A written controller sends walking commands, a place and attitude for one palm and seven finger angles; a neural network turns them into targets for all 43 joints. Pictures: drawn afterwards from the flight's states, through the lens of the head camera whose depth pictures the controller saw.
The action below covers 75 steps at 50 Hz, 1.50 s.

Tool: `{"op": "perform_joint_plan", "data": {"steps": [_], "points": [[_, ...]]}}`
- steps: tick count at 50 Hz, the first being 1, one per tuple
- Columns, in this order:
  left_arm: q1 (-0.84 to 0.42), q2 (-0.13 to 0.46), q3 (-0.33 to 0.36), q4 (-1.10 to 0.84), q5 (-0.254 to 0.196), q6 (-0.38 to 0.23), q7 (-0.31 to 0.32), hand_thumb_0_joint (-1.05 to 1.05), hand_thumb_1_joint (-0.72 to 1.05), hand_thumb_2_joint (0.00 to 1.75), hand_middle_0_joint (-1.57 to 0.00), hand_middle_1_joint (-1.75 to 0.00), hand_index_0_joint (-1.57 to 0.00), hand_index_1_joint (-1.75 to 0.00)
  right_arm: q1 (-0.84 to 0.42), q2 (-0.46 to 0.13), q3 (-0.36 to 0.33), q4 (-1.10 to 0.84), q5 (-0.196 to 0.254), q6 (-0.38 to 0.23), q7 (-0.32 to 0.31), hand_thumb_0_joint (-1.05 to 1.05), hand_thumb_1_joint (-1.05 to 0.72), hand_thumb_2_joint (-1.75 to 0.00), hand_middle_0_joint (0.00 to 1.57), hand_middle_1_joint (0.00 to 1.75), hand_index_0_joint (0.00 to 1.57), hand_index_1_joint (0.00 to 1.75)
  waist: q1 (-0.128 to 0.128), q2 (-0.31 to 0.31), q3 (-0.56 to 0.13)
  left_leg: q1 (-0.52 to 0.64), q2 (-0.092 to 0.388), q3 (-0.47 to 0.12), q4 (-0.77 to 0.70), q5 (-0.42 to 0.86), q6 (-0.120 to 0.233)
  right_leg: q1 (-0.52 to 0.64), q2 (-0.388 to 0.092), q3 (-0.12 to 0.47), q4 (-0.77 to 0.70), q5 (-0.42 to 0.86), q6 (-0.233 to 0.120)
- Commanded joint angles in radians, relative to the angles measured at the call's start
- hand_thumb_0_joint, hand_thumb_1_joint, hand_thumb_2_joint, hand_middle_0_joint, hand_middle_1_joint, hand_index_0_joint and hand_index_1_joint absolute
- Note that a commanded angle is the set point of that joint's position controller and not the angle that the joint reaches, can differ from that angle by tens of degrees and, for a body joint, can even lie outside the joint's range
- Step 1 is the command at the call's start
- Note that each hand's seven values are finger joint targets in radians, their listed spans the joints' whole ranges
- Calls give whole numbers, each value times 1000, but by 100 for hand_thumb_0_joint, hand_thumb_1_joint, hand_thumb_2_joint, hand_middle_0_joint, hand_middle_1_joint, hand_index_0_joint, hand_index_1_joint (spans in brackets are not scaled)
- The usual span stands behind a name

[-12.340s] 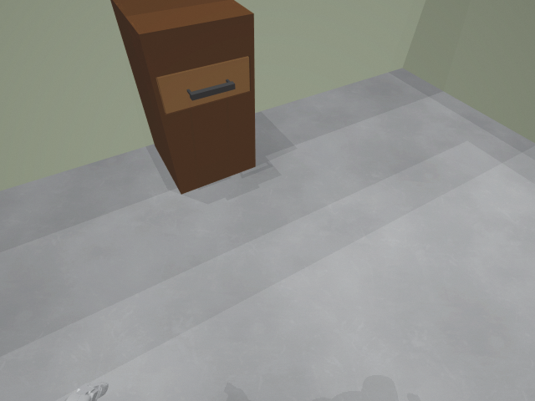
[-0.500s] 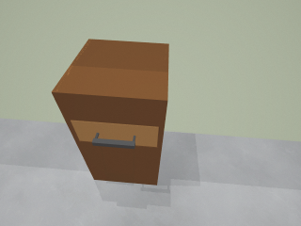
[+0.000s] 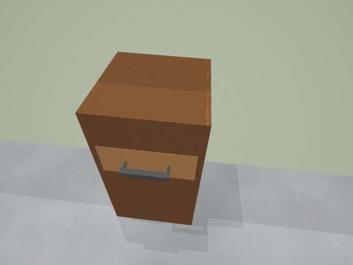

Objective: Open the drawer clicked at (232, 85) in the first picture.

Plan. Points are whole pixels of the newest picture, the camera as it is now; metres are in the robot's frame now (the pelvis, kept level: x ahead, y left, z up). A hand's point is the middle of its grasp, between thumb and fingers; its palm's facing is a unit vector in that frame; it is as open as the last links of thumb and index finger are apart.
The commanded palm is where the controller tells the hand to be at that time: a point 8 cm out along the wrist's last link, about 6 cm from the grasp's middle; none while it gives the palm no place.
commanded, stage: come to a stop and stand still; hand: left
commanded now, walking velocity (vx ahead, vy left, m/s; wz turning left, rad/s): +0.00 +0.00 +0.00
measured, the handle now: (145, 170) +0.50 +0.14 -0.22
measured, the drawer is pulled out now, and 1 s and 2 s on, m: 0.00 0.00 0.00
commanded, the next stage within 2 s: look again from close up in 0.32 s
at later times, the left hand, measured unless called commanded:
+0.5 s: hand out of the picture -0.02 +0.17 -0.18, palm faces +0.02 -0.99 -0.15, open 7.4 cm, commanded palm none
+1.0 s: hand out of the picture -0.02 +0.16 -0.18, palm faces +0.02 -0.99 -0.14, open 7.4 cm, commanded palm +0.10 +0.21 -0.07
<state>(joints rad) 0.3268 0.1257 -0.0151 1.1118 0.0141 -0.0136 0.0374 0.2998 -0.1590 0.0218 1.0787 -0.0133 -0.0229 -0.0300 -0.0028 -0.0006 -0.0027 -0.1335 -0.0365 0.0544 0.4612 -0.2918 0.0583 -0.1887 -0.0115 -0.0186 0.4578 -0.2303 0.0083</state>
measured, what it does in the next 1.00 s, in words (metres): stands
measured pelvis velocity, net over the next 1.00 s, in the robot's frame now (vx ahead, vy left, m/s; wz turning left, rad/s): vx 0.00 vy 0.02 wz -0.02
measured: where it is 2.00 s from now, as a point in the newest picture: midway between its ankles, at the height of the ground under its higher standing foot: outside the picture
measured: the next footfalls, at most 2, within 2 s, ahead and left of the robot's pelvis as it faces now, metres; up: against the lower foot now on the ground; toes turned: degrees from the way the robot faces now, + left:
none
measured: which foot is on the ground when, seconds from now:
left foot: down 0.00-1.00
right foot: down 0.00-1.00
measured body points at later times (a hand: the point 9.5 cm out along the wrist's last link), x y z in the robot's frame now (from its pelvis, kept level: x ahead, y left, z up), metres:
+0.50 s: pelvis +0.00 +0.02 +0.00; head -0.01 +0.02 +0.45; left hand -0.02 +0.22 -0.16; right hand -0.04 -0.19 -0.16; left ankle -0.02 +0.08 -0.74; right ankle +0.01 -0.13 -0.74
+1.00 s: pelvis +0.00 +0.02 +0.00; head +0.00 +0.02 +0.45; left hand -0.02 +0.21 -0.16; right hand -0.02 -0.19 -0.16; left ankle -0.02 +0.08 -0.74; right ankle +0.01 -0.13 -0.74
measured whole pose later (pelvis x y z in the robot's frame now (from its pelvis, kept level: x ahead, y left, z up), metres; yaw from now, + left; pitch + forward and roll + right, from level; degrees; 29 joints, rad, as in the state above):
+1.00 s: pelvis +0.00 +0.02 +0.00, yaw -1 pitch -2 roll +0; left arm 0.36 0.10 -0.01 1.12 0.02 -0.01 0.05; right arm 0.34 -0.11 0.03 1.13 -0.01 -0.03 -0.03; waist 0.00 -0.01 0.02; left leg -0.10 -0.06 0.08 0.39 -0.26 0.08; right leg -0.17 -0.03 0.01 0.43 -0.21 0.03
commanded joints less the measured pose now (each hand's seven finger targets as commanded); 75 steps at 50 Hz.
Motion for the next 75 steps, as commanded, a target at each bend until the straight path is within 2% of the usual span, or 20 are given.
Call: {"op": "perform_joint_plan", "data": {"steps": [1,31,49,50,51,52,53,54,55,56,57,58,60,61,62,64,67,71,72,75], "points": [[56,88,13,-29,-4,-13,5,0,90,90,-20,-30,-20,-30,66,-93,-10,-15,-2,-13,-4,0,-90,-90,20,30,20,30,1,24,86,-87,144,-119,-132,209,-13,21,-85,68,-53,133,-44],[100,50,10,-13,1,-7,10,0,90,90,-20,-30,-20,-30,116,-63,-11,35,2,-11,-4,0,-90,-90,20,30,20,30,1,11,125,-86,144,-129,-212,70,-7,-3,-84,62,-70,101,-34],[110,43,11,-7,0,-8,14,0,90,90,-20,-30,-20,-30,126,-51,-10,46,3,-16,-10,0,-90,-90,20,30,20,30,-1,5,99,-33,143,-103,-171,233,-7,6,-85,70,-68,158,-33],[99,115,7,18,14,-27,45,0,90,90,-20,-30,-20,-30,30,-117,-17,-32,19,-23,2,0,-90,-90,20,30,20,30,18,-36,137,-126,174,-91,-22,497,-46,-41,-101,54,-32,279,-17],[-662,321,-79,-1565,84,-182,40,0,88,89,-20,-32,-20,-32,57,-266,-30,-404,73,-159,-39,0,-90,-90,20,30,20,30,-85,284,-363,171,108,-145,-117,527,-74,-2,13,55,94,158,-31],[-296,256,-35,-1224,119,-65,112,0,85,88,-20,-33,-20,-33,-99,-175,-21,-333,70,-265,-77,0,-90,-90,20,30,20,30,-2,340,-284,171,154,-117,-171,596,-99,-106,4,-3,212,-83,-48],[-240,192,-45,-1175,76,2,165,0,83,87,-21,-34,-21,-34,-58,-167,-51,-269,72,-311,-75,0,-90,-90,20,30,20,30,-25,296,-188,75,140,-125,-196,460,-122,-185,14,-29,255,-181,-30],[60,46,-141,-1001,105,92,177,0,81,86,-21,-36,-21,-36,-31,-126,-39,-262,75,-322,-64,0,-90,-90,20,30,20,30,-17,187,-75,-9,130,-153,-202,331,-121,-245,7,-35,259,-197,-24],[-67,32,-200,-1199,116,83,180,0,78,85,-21,-37,-21,-37,-49,-138,-38,-342,79,-333,-58,0,-90,-90,20,30,20,30,-25,129,-17,-65,114,-140,-163,249,-96,-222,-5,-40,223,-141,-20],[-38,65,-199,-1235,192,75,189,0,76,84,-21,-39,-21,-39,-66,-167,-48,-355,77,-349,-58,0,-90,-90,20,30,20,30,-17,73,-48,-65,106,-116,-94,207,-76,-228,9,-34,172,-104,-29],[-10,68,-231,-1263,269,67,199,0,74,83,-21,-40,-21,-40,-91,-190,-42,-388,62,-363,-53,0,-90,-90,20,30,20,30,-23,29,-19,-115,82,-110,-32,182,-61,-239,20,-21,122,-57,-45],[3,86,-246,-1289,339,70,213,0,71,82,-21,-42,-21,-42,-93,-209,-40,-438,43,-360,-38,0,-90,-90,20,30,20,30,-40,5,-57,-147,59,-123,16,165,-49,-227,23,3,101,-32,-57],[-35,156,-203,-1235,535,66,265,0,67,80,-22,-45,-22,-45,-133,-235,-54,-506,-6,-312,-17,0,-90,-90,20,30,20,30,-55,-92,-10,-228,45,-190,67,26,-42,-311,21,70,80,-150,-69],[56,179,-151,-1148,618,66,291,0,64,79,-22,-47,-22,-47,-153,-233,-72,-536,-19,-268,-7,0,-90,-90,20,30,20,30,-28,-239,10,-280,30,-159,78,-50,-39,-322,33,91,49,-268,-71],[230,121,-169,-1035,686,63,298,0,62,78,-22,-48,-22,-48,-184,-224,-79,-573,-25,-220,9,0,-90,-90,20,30,20,30,8,-344,75,-338,11,-109,95,-84,-37,-335,33,94,17,-355,-72],[412,150,-110,-950,807,24,292,0,57,76,-22,-51,-22,-51,-235,-221,-79,-632,-18,-99,43,0,-90,-90,20,30,20,30,89,-369,37,-396,-13,-50,93,-29,-50,-231,30,146,19,-262,-85],[325,263,7,-1063,937,-61,324,0,50,73,-23,-55,-23,-55,-341,-189,-66,-722,-4,15,72,0,-90,-90,20,30,20,30,143,-237,-79,-419,-27,-17,113,33,-55,-142,24,175,103,-93,-96],[177,360,87,-1247,1045,-103,428,0,41,69,-24,-62,-24,-62,-360,-145,-60,-748,-22,86,84,0,-90,-90,20,30,20,30,172,109,-214,-375,-31,-4,156,111,-52,-120,38,253,180,77,-123],[115,370,87,-1298,1064,-108,455,0,39,68,-24,-63,-24,-63,-349,-139,-60,-747,-30,95,81,0,-90,-90,20,30,20,30,164,142,-271,-354,-29,-14,177,143,-46,-128,42,272,200,130,-127],[-83,401,95,-1386,1094,-120,515,0,32,65,-24,-68,-24,-68,-319,-133,-73,-721,-50,98,64,0,-90,-90,20,30,20,30,95,84,-372,-309,-30,-40,265,131,-27,-196,24,358,186,94,-110]]}}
